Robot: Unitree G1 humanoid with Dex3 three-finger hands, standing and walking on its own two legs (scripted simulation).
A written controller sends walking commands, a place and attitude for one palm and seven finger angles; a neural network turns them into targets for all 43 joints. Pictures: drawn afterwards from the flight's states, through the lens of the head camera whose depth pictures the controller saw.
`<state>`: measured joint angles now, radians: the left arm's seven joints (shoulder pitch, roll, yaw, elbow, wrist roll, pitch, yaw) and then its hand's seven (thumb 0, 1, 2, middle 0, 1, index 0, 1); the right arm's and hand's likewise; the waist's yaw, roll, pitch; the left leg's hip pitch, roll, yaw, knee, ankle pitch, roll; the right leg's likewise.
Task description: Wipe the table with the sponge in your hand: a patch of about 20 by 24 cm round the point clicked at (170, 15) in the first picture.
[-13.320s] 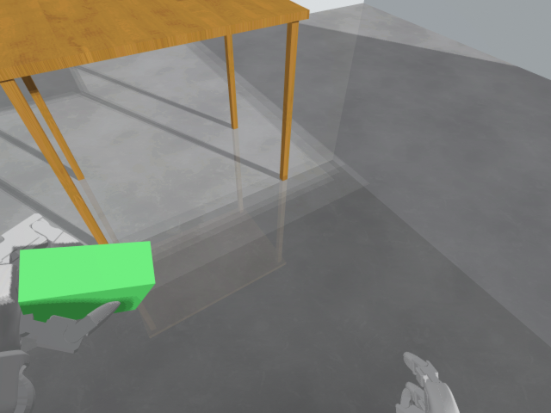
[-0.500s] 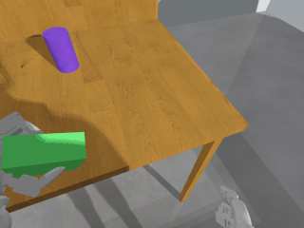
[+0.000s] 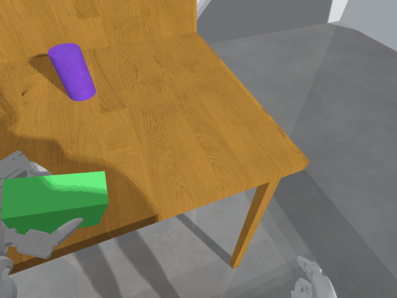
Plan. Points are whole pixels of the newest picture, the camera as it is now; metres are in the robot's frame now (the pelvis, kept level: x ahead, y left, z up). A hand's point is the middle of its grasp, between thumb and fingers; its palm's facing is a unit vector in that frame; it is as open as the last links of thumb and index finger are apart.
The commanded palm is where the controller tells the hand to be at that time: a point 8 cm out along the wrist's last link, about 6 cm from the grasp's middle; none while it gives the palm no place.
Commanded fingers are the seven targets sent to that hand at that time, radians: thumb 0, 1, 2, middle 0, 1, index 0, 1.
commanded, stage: come to a stop and stand still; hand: left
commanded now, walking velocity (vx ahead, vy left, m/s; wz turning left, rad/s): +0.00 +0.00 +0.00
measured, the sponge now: (73, 204) +0.22 +0.20 +0.15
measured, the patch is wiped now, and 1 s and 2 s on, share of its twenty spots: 0.00 0.05 0.05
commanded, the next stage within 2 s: look again from close up in 1.04 s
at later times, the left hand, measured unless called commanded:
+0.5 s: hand (25, 179) +0.25 +0.27 +0.17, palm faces +0.39 -0.84 -0.37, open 9.2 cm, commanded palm +0.19 +0.31 +0.18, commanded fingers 0.00 0.10 1.30 -1.20 -1.60 -1.20 -1.60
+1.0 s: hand out of the picture +0.24 +0.33 +0.17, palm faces +0.39 -0.87 -0.31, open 9.2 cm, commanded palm +0.18 +0.36 +0.18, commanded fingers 0.00 0.10 1.30 -1.20 -1.60 -1.20 -1.60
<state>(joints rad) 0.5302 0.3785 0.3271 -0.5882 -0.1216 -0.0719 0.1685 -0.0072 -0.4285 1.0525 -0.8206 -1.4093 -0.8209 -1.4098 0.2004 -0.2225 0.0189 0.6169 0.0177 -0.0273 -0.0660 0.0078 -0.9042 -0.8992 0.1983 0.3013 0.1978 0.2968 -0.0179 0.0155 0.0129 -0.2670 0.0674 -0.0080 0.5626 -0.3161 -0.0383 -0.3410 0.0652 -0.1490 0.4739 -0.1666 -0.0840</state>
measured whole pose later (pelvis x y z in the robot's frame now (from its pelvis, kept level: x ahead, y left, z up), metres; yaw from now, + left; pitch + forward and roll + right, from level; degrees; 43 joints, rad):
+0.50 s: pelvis +0.02 +0.03 +0.01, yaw -1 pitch +0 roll +0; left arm 0.38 0.35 0.35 -0.45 -0.06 -0.19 0.11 -0.01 -0.43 1.06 -0.81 -1.42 -0.82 -1.41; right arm 0.22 -0.22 0.02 0.61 0.01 -0.14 0.00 0.01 -0.90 -0.90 0.20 0.30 0.20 0.30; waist 0.04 0.00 0.06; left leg -0.16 0.04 0.09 0.48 -0.31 0.00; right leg -0.26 0.03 -0.10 0.44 -0.18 -0.06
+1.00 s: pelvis +0.02 +0.08 +0.01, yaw -1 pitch -2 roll -1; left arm 0.38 0.36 0.35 -0.47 -0.05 -0.18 0.10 -0.01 -0.43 1.06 -0.81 -1.41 -0.82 -1.41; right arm 0.21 -0.18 0.03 0.57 0.01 -0.11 0.00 0.01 -0.90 -0.90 0.20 0.30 0.20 0.30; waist 0.03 -0.04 0.06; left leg -0.13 -0.03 0.10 0.48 -0.32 0.07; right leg -0.23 -0.03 -0.08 0.44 -0.17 0.01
